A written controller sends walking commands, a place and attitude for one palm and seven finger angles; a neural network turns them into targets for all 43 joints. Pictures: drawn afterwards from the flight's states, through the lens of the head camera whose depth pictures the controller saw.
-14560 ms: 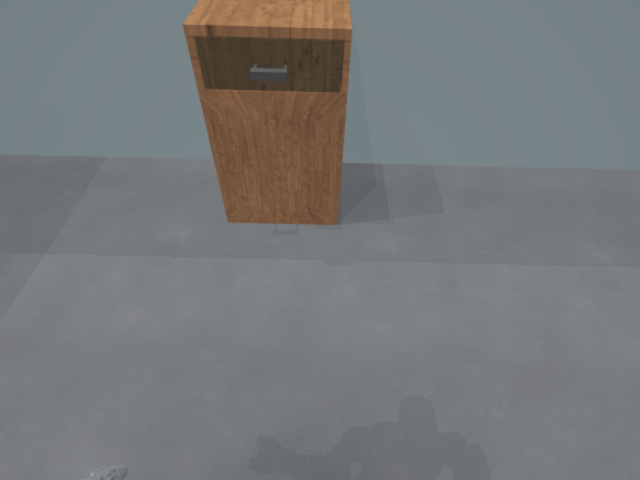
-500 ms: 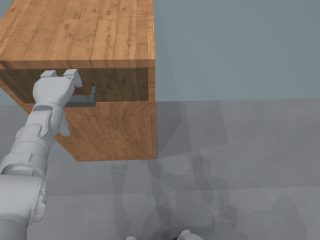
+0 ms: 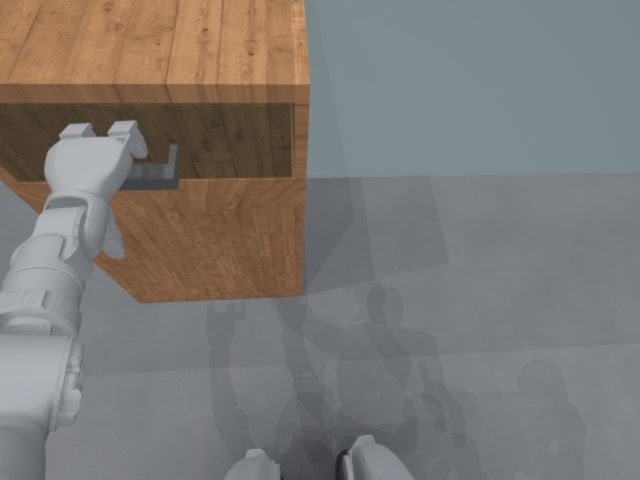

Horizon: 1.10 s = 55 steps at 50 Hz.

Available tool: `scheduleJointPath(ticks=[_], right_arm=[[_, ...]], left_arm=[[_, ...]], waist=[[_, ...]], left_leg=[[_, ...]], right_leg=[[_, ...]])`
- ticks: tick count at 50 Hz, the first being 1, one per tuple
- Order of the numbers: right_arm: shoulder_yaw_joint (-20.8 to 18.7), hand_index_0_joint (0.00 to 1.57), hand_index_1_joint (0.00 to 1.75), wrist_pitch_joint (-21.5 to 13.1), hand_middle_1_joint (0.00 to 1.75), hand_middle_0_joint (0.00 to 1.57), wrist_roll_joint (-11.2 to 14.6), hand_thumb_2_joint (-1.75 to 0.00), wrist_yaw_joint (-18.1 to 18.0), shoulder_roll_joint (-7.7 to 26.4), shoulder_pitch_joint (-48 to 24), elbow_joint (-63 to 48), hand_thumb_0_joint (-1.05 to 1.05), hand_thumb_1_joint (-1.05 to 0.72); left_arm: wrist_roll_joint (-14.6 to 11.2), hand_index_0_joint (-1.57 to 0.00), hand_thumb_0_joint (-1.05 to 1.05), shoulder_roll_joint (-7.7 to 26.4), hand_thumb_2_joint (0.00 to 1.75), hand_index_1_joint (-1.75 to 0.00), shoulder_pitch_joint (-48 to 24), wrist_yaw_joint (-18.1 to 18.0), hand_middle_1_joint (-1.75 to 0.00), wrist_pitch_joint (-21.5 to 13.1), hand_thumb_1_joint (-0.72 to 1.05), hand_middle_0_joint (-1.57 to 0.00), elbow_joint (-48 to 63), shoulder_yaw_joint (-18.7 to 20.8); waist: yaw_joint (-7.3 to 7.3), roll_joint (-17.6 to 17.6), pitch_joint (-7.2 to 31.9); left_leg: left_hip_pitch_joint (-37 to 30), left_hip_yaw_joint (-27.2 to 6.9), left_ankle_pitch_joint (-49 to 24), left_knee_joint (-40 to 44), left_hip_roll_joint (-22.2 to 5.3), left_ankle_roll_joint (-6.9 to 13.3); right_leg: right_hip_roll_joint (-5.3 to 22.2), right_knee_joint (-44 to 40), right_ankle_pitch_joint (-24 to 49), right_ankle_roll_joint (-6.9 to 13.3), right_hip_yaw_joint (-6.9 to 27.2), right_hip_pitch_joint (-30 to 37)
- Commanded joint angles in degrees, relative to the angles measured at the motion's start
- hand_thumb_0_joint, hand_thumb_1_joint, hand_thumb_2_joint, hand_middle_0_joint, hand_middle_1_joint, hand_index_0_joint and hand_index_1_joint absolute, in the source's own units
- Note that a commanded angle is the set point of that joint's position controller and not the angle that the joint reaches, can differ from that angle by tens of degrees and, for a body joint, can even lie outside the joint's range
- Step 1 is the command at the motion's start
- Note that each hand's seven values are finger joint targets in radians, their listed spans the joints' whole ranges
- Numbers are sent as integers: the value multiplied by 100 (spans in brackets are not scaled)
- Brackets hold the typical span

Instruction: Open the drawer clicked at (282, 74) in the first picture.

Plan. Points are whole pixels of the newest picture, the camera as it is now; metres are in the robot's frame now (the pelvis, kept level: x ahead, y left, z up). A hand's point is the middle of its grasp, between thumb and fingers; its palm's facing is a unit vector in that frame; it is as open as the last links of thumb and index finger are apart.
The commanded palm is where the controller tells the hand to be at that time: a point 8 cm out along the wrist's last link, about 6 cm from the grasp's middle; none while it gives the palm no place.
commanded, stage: lower the fingers behind the handle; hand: left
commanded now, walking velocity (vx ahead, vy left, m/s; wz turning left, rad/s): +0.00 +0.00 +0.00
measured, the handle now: (139, 164) +0.55 +0.24 -0.01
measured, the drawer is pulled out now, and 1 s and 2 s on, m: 0.00 0.00 0.00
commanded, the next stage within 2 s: lift the fingers back up to retry in 1.18 s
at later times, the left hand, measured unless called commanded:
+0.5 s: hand (112, 191) +0.49 +0.26 +0.00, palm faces -0.07 -0.02 -1.00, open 13.8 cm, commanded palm +0.48 +0.25 +0.04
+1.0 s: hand (114, 197) +0.49 +0.26 -0.01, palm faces -0.07 +0.01 -1.00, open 13.8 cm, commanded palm +0.47 +0.24 +0.02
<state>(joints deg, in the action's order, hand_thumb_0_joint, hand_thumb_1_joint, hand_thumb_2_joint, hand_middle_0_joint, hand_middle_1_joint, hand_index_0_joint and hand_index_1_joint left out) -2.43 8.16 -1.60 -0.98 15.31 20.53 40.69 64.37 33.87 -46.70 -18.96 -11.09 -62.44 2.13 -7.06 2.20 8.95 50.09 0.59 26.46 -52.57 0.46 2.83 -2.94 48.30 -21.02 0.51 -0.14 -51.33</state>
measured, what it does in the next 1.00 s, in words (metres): stands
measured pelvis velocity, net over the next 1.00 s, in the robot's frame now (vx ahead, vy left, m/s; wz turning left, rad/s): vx -0.03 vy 0.00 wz -0.01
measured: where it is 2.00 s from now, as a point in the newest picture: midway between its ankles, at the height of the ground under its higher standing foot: outside the picture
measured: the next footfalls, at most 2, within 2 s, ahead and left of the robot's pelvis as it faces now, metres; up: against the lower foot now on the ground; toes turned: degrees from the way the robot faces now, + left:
none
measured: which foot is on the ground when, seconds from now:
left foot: down 0.00-1.00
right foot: down 0.00-1.00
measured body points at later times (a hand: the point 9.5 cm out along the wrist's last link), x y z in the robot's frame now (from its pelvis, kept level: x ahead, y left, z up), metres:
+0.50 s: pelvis +0.00 +0.01 -0.01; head +0.13 +0.03 +0.42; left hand +0.49 +0.26 +0.05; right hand +0.00 -0.27 -0.13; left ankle -0.03 +0.08 -0.69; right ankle +0.01 -0.12 -0.69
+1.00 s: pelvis -0.03 +0.00 -0.03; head +0.11 +0.02 +0.40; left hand +0.48 +0.26 +0.05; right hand -0.03 -0.27 -0.15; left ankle -0.03 +0.08 -0.69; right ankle +0.01 -0.12 -0.69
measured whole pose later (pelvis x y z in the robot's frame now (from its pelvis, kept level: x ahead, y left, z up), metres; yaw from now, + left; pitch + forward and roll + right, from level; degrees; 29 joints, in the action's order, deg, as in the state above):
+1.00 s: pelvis -0.03 +0.00 -0.03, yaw +0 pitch +27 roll -3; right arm -0.1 7.4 -0.5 -2.3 15.0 20.6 38.5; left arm 63.4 36.2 -53.4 -16.7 -6.5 -64.0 -1.1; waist -8.1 2.5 9.7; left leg 61.2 0.6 28.4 -62.8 0.4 3.3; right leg -3.0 57.9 -22.6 0.2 -0.6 -62.3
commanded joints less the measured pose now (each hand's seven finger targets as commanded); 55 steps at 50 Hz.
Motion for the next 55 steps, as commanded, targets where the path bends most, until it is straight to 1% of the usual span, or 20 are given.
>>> scheduleJointPath(ticks=[1, 3, 6, 9, 11, 12, 18, 19, 21, 23, 24, 27, 28, 29, 33, 34, 38, 46, 48, 55], right_arm=[[-350, 20, 30, -14, 30, 20, -64, -90, -36, 1061, 963, -190, 0, -90], [-358, 20, 30, 4, 30, 20, -58, -90, -41, 1050, 981, -184, 0, -90], [-348, 20, 30, 35, 30, 20, -63, -90, -35, 1040, 982, -188, 0, -90], [-324, 20, 30, 66, 30, 20, -53, -90, -35, 1029, 1005, -183, 0, -90], [-305, 20, 30, 92, 30, 20, -37, -90, -46, 1040, 984, -205, 0, -90], [-307, 20, 30, 84, 30, 20, -33, -90, -49, 1023, 985, -206, 0, -90], [-302, 20, 30, 106, 30, 20, -46, -90, -49, 1021, 984, -272, 0, -90], [-308, 20, 30, 114, 30, 20, -45, -90, -42, 998, 975, -291, 0, -90], [-306, 20, 30, 113, 30, 20, -35, -90, -35, 996, 965, -290, 0, -90], [-285, 20, 30, 115, 30, 20, -18, -90, -59, 1027, 957, -284, 0, -90], [-287, 20, 30, 114, 30, 20, -19, -90, -62, 1010, 952, -291, 0, -90], [-256, 20, 30, 97, 30, 20, -6, -90, -74, 1051, 973, -296, 0, -90], [-252, 20, 30, 78, 30, 20, 1, -90, -90, 1031, 981, -323, 0, -90], [-257, 20, 30, 69, 30, 20, -7, -90, -89, 1021, 986, -324, 0, -90], [-236, 20, 30, 62, 30, 20, -1, -90, -110, 1025, 975, -383, 0, -90], [-226, 20, 30, 53, 30, 20, 17, -90, -108, 993, 961, -400, 0, -90], [-171, 20, 30, 3, 30, 20, 55, -90, -165, 1029, 945, -422, 0, -90], [-174, 20, 30, -112, 30, 20, 70, -90, -186, 994, 981, -454, 0, -90], [-148, 20, 30, -140, 30, 20, 73, -90, -205, 1025, 1007, -437, 0, -90], [-129, 20, 30, -197, 30, 20, 88, -90, -216, 1028, 1041, -405, 0, -90]], left_arm=[[-103, -30, 0, 1679, 30, -120, -2584, -334, -120, 252, -50, -30, 923, 412], [-81, -30, 0, 1679, 30, -120, -2613, -258, -120, 246, -50, -30, 1004, 407], [-109, -30, 0, 1517, 30, -120, -2284, -142, -120, 266, -50, -30, 894, 323], [-146, -30, 0, 1253, 30, -120, -2105, -48, -120, 276, -50, -30, 656, 126], [-124, -30, 0, 1303, 30, -120, -1940, -14, -120, 289, -50, -30, 498, 151], [-141, -30, 0, 1234, 30, -120, -2111, 4, -120, 256, -50, -30, 571, 99], [-112, -30, 0, 1331, 30, -120, -1812, -14, -120, 205, -50, -30, 545, 209], [-114, -30, 0, 1122, 30, -120, -1680, -12, -120, 235, -50, -30, 493, 62], [-90, -30, 0, 980, 30, -120, -1730, -30, -120, 279, -50, -30, 365, -57], [-52, -30, 0, 1223, 30, -120, -1926, -56, -120, 310, -50, -30, 360, 65], [-53, -30, 0, 973, 30, -120, -1927, -53, -120, 388, -50, -30, 202, -150], [-71, -30, 0, 1183, 30, -120, -2037, -23, -120, 482, -50, -30, 100, -22], [-68, -30, 0, 1099, 30, -120, -2194, -18, -120, 492, -50, -30, 157, -125], [-72, -30, 0, 956, 30, -120, -2058, 15, -120, 523, -50, -30, 67, -212], [-110, -30, 0, 1037, 30, -120, -1954, 131, -120, 518, -50, -30, 112, -137], [-121, -30, 0, 769, 30, -120, -1860, 175, -120, 547, -50, -30, 6, -356], [-76, -30, 0, 1075, 30, -120, -2030, 274, -120, 500, -50, -30, -29, -243], [-160, -30, 0, 992, 30, -120, -2064, 340, -120, 435, -50, -30, 134, -296], [-172, -30, 0, 1250, 30, -120, -2311, 344, -120, 408, -50, -30, 222, -181], [-167, -30, 0, 1313, 30, -120, -2321, 385, -120, 407, -50, -30, 148, -162]], waist=[[-85, 532, 2801], [-90, 653, 2957], [-46, 544, 2751], [-104, 391, 2390], [-88, 251, 2225], [-137, 357, 2196], [-42, 283, 2394], [-38, 279, 2352], [-108, 207, 2122], [-150, 198, 2165], [-209, 183, 2009], [-206, 132, 2073], [-277, 156, 2165], [-250, 226, 2130], [-210, 191, 2295], [-253, 173, 2112], [-285, 70, 1966], [-325, 130, 2091], [-339, 118, 2210], [-333, 179, 2177]], left_leg=[[-1955, -201, -3129, 327, 27, -121], [-2145, -242, -3454, 295, -9, -160], [-2114, -245, -3515, 287, -43, -172], [-1912, -245, -3378, 308, -61, -152], [-1685, -217, -3114, 309, -35, -120], [-1712, -230, -3134, 311, -53, -134], [-1567, -205, -3130, 175, -48, -123], [-1545, -191, -3099, 150, -38, -128], [-1409, -200, -2908, 125, -46, -122], [-1309, -222, -2782, 87, -49, -113], [-1283, -240, -2670, 85, -49, -125], [-1169, -259, -2504, 39, -43, -111], [-1138, -250, -2465, 4, -37, -88], [-1162, -249, -2498, -24, -32, -102], [-1088, -239, -2454, -105, -37, -90], [-1013, -216, -2327, -113, -27, -79], [-607, -232, -1842, -163, -14, -37], [-513, -233, -1563, -265, -20, -14], [-397, -241, -1457, -279, -10, 11], [-346, -254, -1284, -275, -9, 10]], right_leg=[[-132, -268, 2007, 178, -93, 1237], [-142, -234, 2132, 174, -106, 1186], [-156, -241, 2076, 182, -136, 1147], [-155, -257, 1984, 184, -160, 1034], [-151, -257, 1895, 189, -127, 1021], [-138, -242, 1872, 200, -141, 930], [-136, -90, 1917, 190, -112, 917], [-143, -80, 1890, 202, -124, 897], [-146, -68, 1754, 203, -142, 735], [-129, -11, 1673, 192, -128, 628], [-129, -11, 1545, 202, -159, 504], [-113, 59, 1421, 209, -163, 451], [-110, 74, 1436, 183, -152, 428], [-108, 95, 1430, 199, -168, 377], [-103, 171, 1439, 183, -151, 407], [-109, 147, 1371, 193, -157, 335], [-81, 231, 1075, 184, -136, 198], [-81, 273, 845, 171, -129, 81], [-69, 291, 800, 153, -95, 150], [-66, 291, 614, 161, -114, 45]])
